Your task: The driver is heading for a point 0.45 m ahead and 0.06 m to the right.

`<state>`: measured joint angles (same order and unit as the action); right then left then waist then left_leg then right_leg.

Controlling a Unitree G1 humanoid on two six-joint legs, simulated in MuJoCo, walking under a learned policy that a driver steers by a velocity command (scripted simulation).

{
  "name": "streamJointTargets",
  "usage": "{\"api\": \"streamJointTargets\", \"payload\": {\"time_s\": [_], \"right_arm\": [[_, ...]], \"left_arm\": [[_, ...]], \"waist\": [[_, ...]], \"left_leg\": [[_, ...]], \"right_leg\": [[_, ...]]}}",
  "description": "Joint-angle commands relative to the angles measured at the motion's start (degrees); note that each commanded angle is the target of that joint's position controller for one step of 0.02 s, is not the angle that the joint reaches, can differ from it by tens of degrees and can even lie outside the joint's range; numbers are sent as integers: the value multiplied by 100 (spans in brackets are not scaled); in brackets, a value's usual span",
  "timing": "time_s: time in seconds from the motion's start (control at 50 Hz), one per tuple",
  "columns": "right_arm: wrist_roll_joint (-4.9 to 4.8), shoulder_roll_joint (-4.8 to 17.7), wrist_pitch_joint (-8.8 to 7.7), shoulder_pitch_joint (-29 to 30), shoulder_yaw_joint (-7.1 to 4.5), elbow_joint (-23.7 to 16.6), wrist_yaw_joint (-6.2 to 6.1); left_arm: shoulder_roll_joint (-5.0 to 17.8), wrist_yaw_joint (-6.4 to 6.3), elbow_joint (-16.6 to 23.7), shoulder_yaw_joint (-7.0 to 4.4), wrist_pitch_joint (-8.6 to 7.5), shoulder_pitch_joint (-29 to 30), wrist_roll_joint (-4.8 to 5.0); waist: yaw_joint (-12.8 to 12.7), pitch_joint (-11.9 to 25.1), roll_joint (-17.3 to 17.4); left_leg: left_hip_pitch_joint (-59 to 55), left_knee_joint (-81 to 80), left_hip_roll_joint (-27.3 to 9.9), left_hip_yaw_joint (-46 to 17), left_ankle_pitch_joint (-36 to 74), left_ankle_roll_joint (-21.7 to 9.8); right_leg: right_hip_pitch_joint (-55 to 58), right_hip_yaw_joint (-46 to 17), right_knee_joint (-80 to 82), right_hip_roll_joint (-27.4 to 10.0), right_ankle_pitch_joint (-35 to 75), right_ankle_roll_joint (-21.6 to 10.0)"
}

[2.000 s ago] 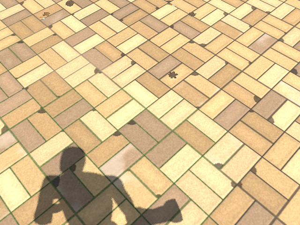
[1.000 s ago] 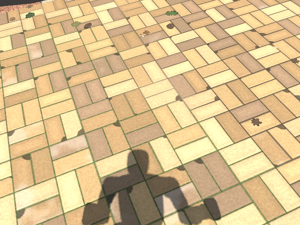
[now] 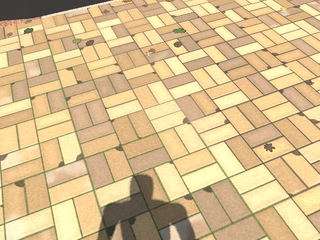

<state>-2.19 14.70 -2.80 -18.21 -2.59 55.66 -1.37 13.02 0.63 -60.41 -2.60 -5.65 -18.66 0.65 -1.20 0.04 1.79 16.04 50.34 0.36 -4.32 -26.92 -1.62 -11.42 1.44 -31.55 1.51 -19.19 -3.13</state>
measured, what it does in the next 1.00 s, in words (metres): walks ahead: left foot, then right foot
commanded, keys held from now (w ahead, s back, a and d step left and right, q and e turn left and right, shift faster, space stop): w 0.26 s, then w+e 0.20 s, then no key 0.54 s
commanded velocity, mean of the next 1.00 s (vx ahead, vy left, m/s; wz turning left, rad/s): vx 0.30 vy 0.00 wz -0.11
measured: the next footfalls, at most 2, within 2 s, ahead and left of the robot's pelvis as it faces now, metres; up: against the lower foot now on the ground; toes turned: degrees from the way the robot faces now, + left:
left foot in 0.38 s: +0.42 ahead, +0.15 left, +0.00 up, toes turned -5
right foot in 0.82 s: +0.50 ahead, -0.10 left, +0.00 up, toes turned -8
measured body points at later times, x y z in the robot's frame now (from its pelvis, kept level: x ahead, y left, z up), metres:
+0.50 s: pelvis +0.25 +0.06 +0.00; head +0.28 +0.06 +0.45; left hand +0.23 +0.32 -0.15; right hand +0.41 -0.21 -0.11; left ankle +0.33 +0.15 -0.73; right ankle +0.08 -0.08 -0.64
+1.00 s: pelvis +0.40 +0.02 +0.00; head +0.42 +0.00 +0.45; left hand +0.57 +0.24 -0.12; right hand +0.42 -0.25 -0.15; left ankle +0.38 +0.15 -0.73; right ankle +0.46 -0.09 -0.73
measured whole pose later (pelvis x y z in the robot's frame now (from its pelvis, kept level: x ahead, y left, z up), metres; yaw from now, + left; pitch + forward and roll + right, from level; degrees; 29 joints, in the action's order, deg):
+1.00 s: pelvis +0.40 +0.02 +0.00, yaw -7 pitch +0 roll +0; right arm 0.6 14.2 -0.2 -10.4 -1.1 59.1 -1.8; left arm 11.5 -0.8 -52.1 -1.8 -0.3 -6.0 -0.6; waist 1.8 -1.4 1.5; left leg 11.0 30.5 -1.6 2.1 -18.5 0.7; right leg -20.8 1.5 -29.7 0.6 -9.2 -1.7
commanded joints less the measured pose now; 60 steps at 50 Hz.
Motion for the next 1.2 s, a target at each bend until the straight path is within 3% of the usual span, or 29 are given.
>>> {"api": "streamJointTargets", "payload": {"time_s": [0.02,0.08,0.18,0.28,0.32,0.36,0.38,0.4,0.42,0.44,0.46,0.48,0.5,0.52,0.56,0.6,0.68,0.74,0.8,0.82,0.84,0.86,0.88,0.9,0.96,1.0,1.02,1.1,1.2], "right_arm": [[-42,478,-332,686,-89,-611,72],[91,484,-359,997,-159,-651,169],[96,70,-297,2034,4,-1047,255],[35,272,-298,2650,28,-1333,358],[47,461,-338,2512,-35,-1375,381],[56,799,-363,1650,-203,-1188,334],[30,1043,-347,613,-343,-897,272],[131,1479,-316,-447,-450,-714,191],[219,1630,-296,-622,-439,-583,275],[192,1000,-330,-302,-276,-650,298],[160,739,-367,252,-200,-713,291],[186,638,-402,722,-159,-754,307],[253,529,-427,965,-140,-727,335],[336,430,-451,1062,-115,-665,354],[357,318,-497,1045,-82,-509,367],[353,496,-513,1035,-100,-376,308],[313,748,-352,997,-115,-240,127],[238,916,-225,707,-134,-52,98],[100,877,-100,782,-118,30,79],[115,725,-86,531,-75,117,79],[280,569,-117,157,-19,138,82],[348,137,-116,-520,101,280,92],[287,226,-27,-246,100,300,54],[205,368,74,102,69,197,13],[288,404,313,183,66,296,-103],[308,563,332,175,57,383,-69],[273,616,296,280,43,413,-60],[253,538,145,333,48,498,-38],[230,450,206,304,71,602,-45]], "left_arm": [[770,52,115,-79,-139,-536,-22],[455,28,104,50,-41,-686,-45],[770,-150,144,36,92,-922,-78],[874,-184,69,-29,92,-1149,44],[943,-190,99,-79,131,-1047,63],[1082,-177,208,-136,191,-819,16],[1013,-161,293,-107,227,-718,-40],[714,-149,477,-1,231,-799,-168],[-202,-122,459,208,140,-1661,-2],[514,-130,442,37,54,-1243,169],[815,-149,642,-75,22,-674,278],[762,-206,669,-85,23,-431,228],[658,-242,650,-128,59,-396,123],[526,-242,610,-143,132,-569,97],[336,-248,592,-157,271,-718,91],[317,-262,772,-163,353,-429,22],[236,-147,1071,-47,343,427,-80],[456,-103,1200,-68,364,820,-69],[609,-95,1217,-120,357,831,-127],[801,-121,1167,-185,348,712,-161],[1249,-177,1154,-291,356,539,-173],[1167,-207,1104,-235,412,544,-199],[676,-178,1059,-121,455,518,-156],[572,-154,1045,-76,465,724,-143],[739,-160,1184,-102,469,1591,-123],[641,-170,1170,-97,486,1687,-85],[607,-171,1105,-90,471,1583,-95],[621,-189,858,-127,387,1276,-42],[553,-175,702,-142,485,1355,-39]], "waist": [[-158,-759,-772],[-191,-582,-756],[-365,-682,-645],[-342,-952,-734],[-95,-823,-716],[438,-158,-860],[929,502,-819],[1189,1471,-127],[642,2407,1622],[754,1696,1044],[626,775,710],[426,308,218],[238,88,122],[35,102,249],[-142,89,278],[-215,-8,259],[-40,138,215],[107,253,166],[-52,245,122],[-70,298,-67],[101,631,-613],[426,1091,-1398],[198,1147,-1243],[225,920,-1100],[512,500,-969],[412,83,-618],[305,-71,-379],[213,356,-123],[219,332,-92]], "left_leg": [[3170,1552,-412,-117,568,-242],[2912,908,-647,211,1494,-152],[2446,-834,-441,613,2381,192],[1833,-1832,-304,545,2861,56],[1548,-2056,-237,450,2647,-80],[235,-2066,49,608,2364,-269],[-1171,-2061,16,573,2353,-417],[-3029,-1910,-1202,-768,1858,-739],[-4307,-2964,-2487,-3511,225,-1492],[-3556,-3548,-2287,-3683,-280,-1215],[-2666,-3636,-2158,-2687,-3,-958],[-1754,-3726,-1951,-1922,1325,-892],[-1095,-3767,-1736,-1217,2597,-867],[-715,-3791,-1542,-661,3544,-844],[-376,-3818,-1414,-63,4835,-995],[-252,-3892,-1421,232,5376,-1126],[-229,-3861,-1169,759,5359,-1051],[-608,-3637,-1298,623,5028,-1032],[-749,-2986,-1243,525,4297,-779],[-687,-2624,-984,561,3850,-527],[-333,-2042,-593,792,2838,-212],[300,-1489,-183,911,761,122],[287,-1301,-131,718,-151,243],[363,-1352,-156,613,-224,258],[-364,-2305,-282,485,1006,210],[-285,-2619,-342,534,975,99],[-129,-2627,-331,548,902,55],[-231,-2679,-399,482,1894,127],[-337,-2632,-365,530,2040,131]], "right_leg": [[1605,-3152,2303,-1955,-940,-988],[1641,-1800,2377,-1443,1036,-653],[1117,-941,2557,-1214,2013,-702],[1065,-823,2644,-1484,2088,-692],[1402,-889,2297,-1631,2825,-594],[1427,-785,1212,-1516,4746,-440],[942,-629,44,-1211,4840,-267],[-369,-466,-1797,-782,2909,-107],[-2088,-566,-3654,174,-1230,153],[-2525,-1095,-4326,-106,-1259,79],[-2811,-932,-4415,-366,-702,1],[-2503,-827,-4238,-589,-215,26],[-2153,-810,-4014,-704,-14,75],[-1705,-840,-3860,-796,40,100],[-1435,-708,-3557,-730,-42,160],[-1612,-663,-2966,-704,250,251],[-1187,-323,-1155,-698,1443,363],[-1001,-277,-574,-564,1581,352],[-556,-150,294,-407,1757,129],[-101,-275,770,-453,2576,-7],[712,-814,544,-1034,4710,-226],[1459,-1590,426,-1743,5174,-971],[1192,-1907,698,-1887,4195,-1222],[877,-1906,935,-1732,3091,-1116],[-291,-1448,1261,-1262,1044,-508],[-543,-847,1243,-746,64,-98],[-413,-738,1098,-619,341,-18],[417,-527,372,-536,2942,-191],[457,-441,291,-491,3007,-236]]}}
